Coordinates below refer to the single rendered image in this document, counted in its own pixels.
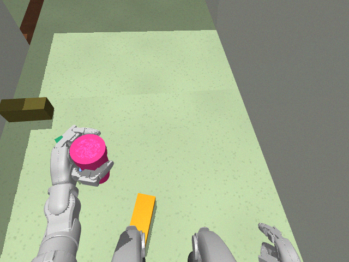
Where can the left robot hand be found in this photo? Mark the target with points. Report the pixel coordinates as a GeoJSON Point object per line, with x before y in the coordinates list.
{"type": "Point", "coordinates": [62, 167]}

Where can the right robot hand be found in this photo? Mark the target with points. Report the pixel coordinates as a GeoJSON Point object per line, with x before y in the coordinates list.
{"type": "Point", "coordinates": [283, 250]}

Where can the left robot arm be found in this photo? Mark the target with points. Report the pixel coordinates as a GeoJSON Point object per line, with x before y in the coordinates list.
{"type": "Point", "coordinates": [61, 239]}

